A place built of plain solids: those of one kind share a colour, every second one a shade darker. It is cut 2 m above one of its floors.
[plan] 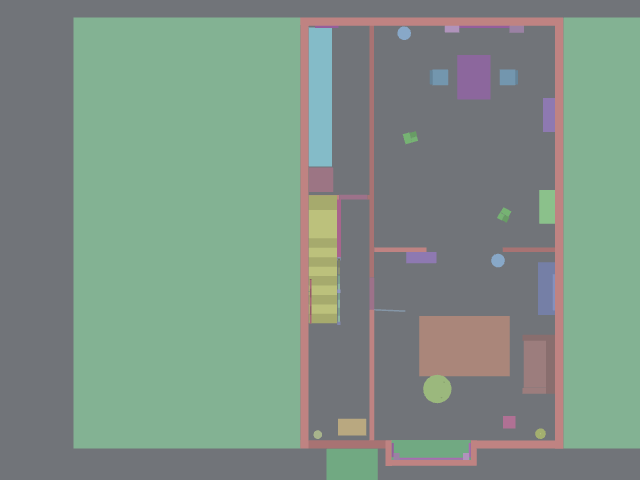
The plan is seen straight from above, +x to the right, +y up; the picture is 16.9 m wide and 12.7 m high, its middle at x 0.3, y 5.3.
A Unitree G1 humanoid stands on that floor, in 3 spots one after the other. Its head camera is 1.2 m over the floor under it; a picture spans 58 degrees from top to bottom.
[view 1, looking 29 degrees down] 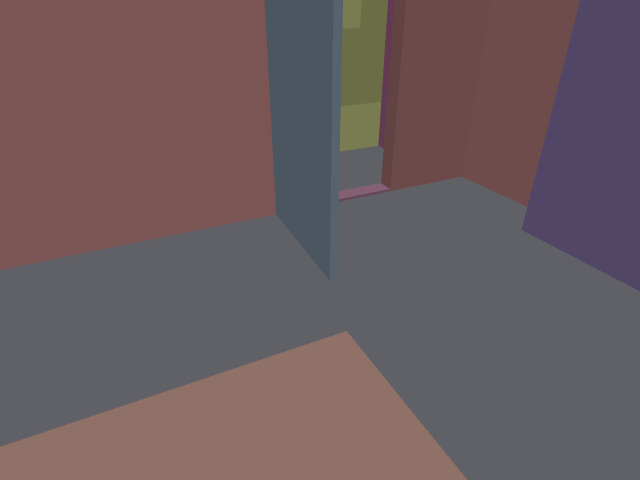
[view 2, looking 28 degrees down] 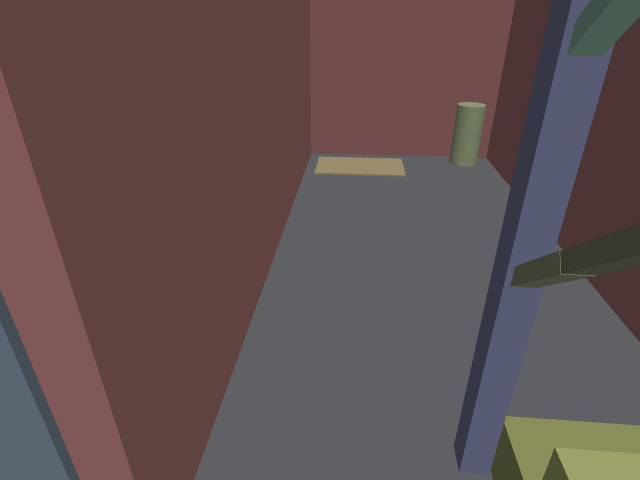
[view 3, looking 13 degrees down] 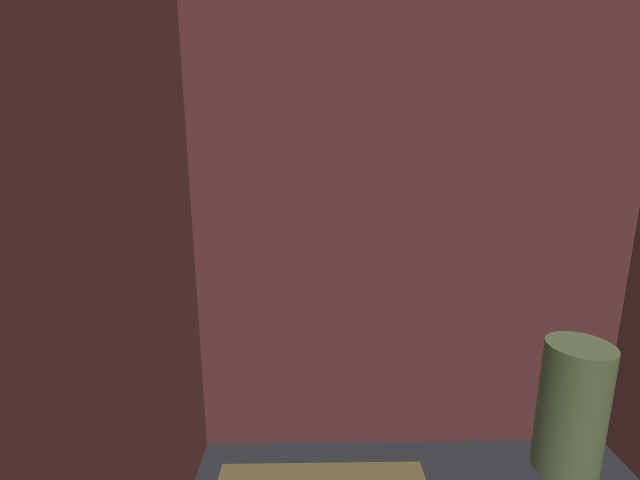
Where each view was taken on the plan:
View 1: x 4.13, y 2.58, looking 154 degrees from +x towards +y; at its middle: door_leaf_front_room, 2.15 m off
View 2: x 1.18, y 3.97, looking -85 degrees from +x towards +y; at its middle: ground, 2.56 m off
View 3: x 1.18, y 1.53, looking -91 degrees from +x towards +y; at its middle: wall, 1.57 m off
